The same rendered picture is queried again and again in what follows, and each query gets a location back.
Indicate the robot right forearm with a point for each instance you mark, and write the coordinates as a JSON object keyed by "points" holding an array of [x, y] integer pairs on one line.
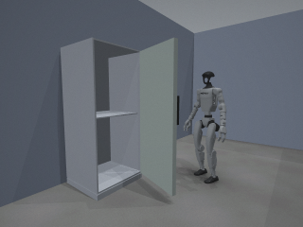
{"points": [[193, 113]]}

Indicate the robot head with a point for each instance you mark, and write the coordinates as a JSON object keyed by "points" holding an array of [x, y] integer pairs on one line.
{"points": [[208, 75]]}

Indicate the robot left forearm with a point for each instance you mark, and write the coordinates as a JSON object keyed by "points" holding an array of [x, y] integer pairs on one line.
{"points": [[223, 115]]}

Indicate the robot right upper arm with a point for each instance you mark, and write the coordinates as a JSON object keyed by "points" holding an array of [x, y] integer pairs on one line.
{"points": [[198, 103]]}

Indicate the fridge door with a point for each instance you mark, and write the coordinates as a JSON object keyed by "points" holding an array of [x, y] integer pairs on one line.
{"points": [[158, 84]]}

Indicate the robot left upper arm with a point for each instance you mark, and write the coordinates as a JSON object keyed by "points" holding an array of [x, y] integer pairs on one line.
{"points": [[219, 94]]}

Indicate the robot right hand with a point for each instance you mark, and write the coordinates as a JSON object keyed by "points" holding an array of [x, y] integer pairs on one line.
{"points": [[187, 125]]}

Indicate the robot left hand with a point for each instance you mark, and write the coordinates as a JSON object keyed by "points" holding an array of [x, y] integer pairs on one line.
{"points": [[222, 133]]}

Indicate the left robot thigh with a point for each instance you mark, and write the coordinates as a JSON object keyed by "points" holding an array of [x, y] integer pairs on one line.
{"points": [[211, 137]]}

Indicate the handle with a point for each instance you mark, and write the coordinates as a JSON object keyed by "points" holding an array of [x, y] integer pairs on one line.
{"points": [[178, 105]]}

